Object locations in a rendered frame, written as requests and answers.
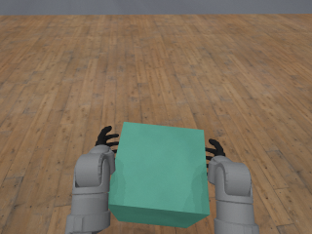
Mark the left robot hand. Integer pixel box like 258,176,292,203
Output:
95,126,119,159

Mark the carton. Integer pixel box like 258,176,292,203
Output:
107,122,211,228

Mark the right robot hand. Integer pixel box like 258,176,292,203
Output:
205,138,226,175

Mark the robot right forearm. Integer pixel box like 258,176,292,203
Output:
207,155,260,234

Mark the robot left forearm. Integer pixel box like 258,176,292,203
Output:
64,144,116,234

